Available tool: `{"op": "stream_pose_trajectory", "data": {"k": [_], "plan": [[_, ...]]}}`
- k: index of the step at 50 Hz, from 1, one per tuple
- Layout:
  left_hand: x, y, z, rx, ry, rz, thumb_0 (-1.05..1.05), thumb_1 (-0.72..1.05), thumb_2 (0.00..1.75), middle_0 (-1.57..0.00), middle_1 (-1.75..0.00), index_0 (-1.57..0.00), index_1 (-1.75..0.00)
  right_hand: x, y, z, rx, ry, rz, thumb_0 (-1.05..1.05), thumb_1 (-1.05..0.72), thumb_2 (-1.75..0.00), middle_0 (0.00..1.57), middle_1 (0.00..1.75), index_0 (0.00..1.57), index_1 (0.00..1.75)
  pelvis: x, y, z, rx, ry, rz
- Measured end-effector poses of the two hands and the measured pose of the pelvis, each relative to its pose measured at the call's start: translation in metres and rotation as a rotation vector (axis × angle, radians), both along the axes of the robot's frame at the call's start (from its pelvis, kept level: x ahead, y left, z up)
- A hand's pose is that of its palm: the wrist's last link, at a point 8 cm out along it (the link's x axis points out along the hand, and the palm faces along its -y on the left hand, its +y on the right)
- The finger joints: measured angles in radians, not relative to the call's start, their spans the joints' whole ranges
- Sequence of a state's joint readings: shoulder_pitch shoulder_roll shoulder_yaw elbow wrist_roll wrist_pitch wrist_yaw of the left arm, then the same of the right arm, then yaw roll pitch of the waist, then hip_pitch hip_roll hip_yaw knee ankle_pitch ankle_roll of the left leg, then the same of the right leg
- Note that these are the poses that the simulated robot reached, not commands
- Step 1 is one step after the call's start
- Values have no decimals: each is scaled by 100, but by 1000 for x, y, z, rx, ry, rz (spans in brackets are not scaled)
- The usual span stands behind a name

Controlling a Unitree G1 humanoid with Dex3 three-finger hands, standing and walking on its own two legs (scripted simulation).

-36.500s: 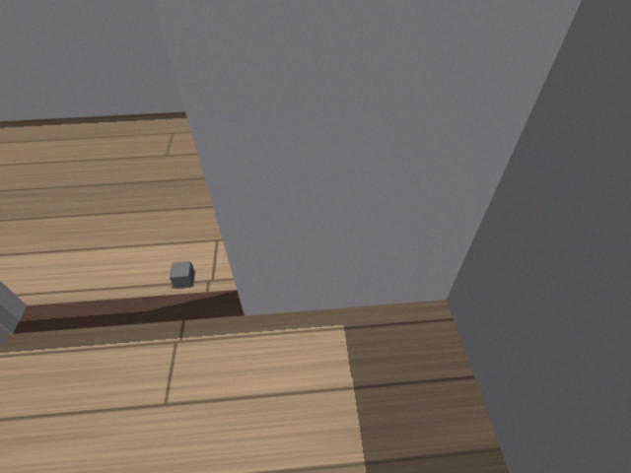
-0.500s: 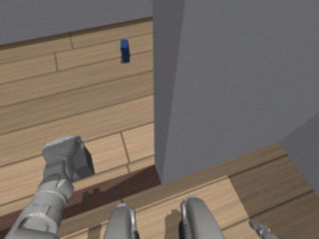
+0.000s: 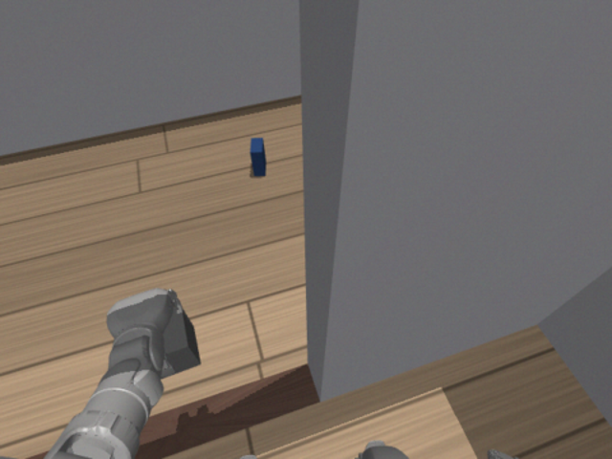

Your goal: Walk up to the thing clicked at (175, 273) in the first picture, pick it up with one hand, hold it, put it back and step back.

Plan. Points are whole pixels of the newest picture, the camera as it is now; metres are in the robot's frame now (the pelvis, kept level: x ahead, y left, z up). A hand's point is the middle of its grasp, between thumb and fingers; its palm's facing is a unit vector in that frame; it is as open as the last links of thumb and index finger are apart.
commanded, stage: lift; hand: left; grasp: from above
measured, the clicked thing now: (168, 343) +0.34 +0.22 -0.13
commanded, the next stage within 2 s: hold in 0.08 s
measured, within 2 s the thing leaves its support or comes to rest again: neither
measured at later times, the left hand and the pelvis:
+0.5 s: hand (146, 325) +0.33 +0.22 -0.04, palm faces -0.42 -0.13 -0.90, open 10.0 cm; pelvis +0.02 +0.00 +0.03, yaw -1 degrees
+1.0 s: hand (143, 330) +0.32 +0.22 -0.01, palm faces -0.43 -0.12 -0.90, open 9.9 cm; pelvis +0.01 +0.00 +0.04, yaw -1 degrees
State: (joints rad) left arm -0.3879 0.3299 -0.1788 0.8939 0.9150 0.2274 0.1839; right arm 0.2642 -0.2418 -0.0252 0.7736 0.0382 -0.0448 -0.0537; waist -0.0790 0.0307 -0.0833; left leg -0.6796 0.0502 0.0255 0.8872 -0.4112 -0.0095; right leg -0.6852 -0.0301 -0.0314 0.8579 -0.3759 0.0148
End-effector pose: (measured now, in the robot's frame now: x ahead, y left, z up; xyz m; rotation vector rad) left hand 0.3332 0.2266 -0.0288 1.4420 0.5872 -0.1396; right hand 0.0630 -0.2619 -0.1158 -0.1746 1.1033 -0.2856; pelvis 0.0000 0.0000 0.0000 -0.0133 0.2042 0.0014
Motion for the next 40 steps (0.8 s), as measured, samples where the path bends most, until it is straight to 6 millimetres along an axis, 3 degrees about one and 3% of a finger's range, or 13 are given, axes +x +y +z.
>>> {"op": "stream_pose_trajectory", "data": {"k": [19, 40], "plan": [[3, -2, 40, 7, -15, -24, -1, 2, 39, -77, -36, -79, -36, 37, 2, 28, 24, -77, 27, 1, -88, -89, 20, 30, 20, 30, 15, 2, 25, 9, -75, -7], [-4, -6, 66, 10, -20, -37, -1, 2, 39, -77, -35, -80, -35, 54, 4, 39, 58, -124, 57, 1, -88, -89, 20, 30, 20, 30, 17, -1, 36, 14, -132, -12]]}}
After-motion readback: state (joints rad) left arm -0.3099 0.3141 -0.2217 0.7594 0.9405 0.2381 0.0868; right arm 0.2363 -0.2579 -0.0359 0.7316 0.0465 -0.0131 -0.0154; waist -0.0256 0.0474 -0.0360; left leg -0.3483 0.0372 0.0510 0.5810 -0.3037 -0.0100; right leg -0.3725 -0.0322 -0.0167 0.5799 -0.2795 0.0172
